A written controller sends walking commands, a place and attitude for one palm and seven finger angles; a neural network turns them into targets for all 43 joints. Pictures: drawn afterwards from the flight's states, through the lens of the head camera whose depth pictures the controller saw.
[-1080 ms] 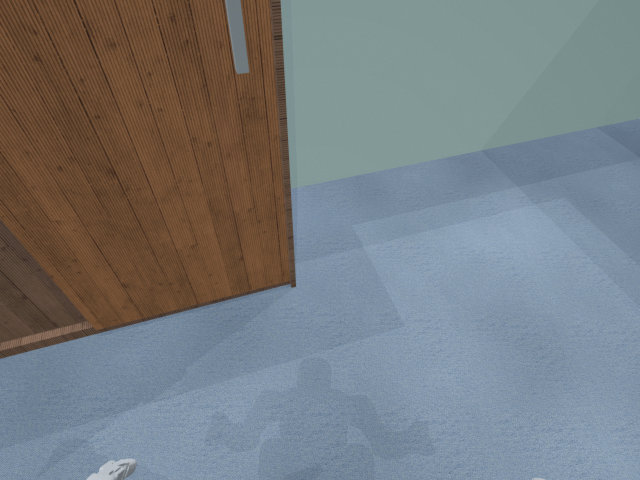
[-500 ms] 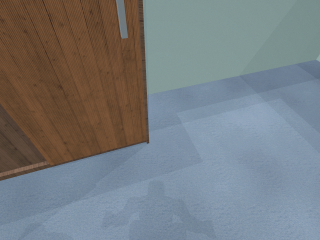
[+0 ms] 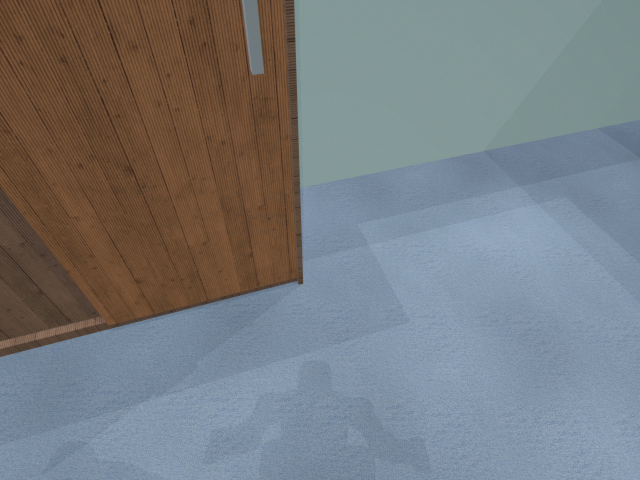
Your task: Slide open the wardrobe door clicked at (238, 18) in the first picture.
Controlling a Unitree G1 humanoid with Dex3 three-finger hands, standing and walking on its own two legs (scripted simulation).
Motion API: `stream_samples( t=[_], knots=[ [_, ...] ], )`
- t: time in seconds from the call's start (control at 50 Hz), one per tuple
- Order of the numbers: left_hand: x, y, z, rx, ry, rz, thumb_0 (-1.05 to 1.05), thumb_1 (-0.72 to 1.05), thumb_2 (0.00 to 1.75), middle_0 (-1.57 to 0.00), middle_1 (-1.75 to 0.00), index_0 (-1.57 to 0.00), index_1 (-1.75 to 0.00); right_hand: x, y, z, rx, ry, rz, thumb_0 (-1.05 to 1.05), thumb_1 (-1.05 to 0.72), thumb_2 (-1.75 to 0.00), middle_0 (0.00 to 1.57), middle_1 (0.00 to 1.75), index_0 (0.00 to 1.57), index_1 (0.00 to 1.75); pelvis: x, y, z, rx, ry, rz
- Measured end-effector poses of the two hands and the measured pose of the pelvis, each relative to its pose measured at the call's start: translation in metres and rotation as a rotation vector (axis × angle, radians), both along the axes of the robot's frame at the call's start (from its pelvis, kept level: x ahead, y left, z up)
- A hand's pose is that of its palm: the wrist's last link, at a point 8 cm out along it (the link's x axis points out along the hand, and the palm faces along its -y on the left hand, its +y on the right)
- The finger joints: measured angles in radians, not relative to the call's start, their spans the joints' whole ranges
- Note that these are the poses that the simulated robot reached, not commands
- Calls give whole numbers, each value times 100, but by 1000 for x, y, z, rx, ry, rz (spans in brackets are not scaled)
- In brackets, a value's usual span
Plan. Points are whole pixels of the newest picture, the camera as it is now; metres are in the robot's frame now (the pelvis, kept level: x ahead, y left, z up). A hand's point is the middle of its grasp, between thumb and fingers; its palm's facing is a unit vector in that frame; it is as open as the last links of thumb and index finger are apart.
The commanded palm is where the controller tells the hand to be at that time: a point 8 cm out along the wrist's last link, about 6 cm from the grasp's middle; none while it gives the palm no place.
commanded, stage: look at it before walking up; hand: right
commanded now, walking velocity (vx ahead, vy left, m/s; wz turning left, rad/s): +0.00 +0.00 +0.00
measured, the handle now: out of the picture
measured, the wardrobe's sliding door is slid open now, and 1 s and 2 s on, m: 0.00 0.00 0.00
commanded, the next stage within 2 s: turn to face it in 0.56 s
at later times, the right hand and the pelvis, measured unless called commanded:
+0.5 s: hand out of the picture +0.09 -0.25 -0.16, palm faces -0.02 +0.94 -0.33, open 7.4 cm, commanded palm none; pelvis +0.01 +0.00 +0.00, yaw +0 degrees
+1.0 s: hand out of the picture +0.07 -0.20 -0.18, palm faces -0.11 +0.96 -0.27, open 7.4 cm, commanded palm none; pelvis +0.00 +0.01 -0.02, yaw +7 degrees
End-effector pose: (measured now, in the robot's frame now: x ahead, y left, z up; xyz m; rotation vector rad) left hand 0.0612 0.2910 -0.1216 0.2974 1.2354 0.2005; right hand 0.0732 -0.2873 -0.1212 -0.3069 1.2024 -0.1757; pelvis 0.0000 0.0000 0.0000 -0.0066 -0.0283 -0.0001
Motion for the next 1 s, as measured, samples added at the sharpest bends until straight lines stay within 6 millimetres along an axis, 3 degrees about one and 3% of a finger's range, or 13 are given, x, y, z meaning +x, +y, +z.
stream_samples(
  t=[0.74,0.86,1.0],
  knots=[
    [32,-3,4,5,-38,-19,0,90,89,-20,-30,-20,-30,10,-8,3,-15,4,-12,0,-90,-90,20,30,20,30,13,-3,1,0,1,4],
    [21,-12,-4,-13,-54,36,0,90,89,-20,-30,-20,-30,5,5,-7,1,49,6,0,-90,-90,20,30,20,30,8,-1,-4,-4,7,57],
    [-18,-22,-26,-75,-26,124,0,90,89,-20,-30,-20,-30,-3,37,-24,49,90,58,0,-90,-90,20,30,20,30,-4,7,-16,-30,5,124]
  ],
)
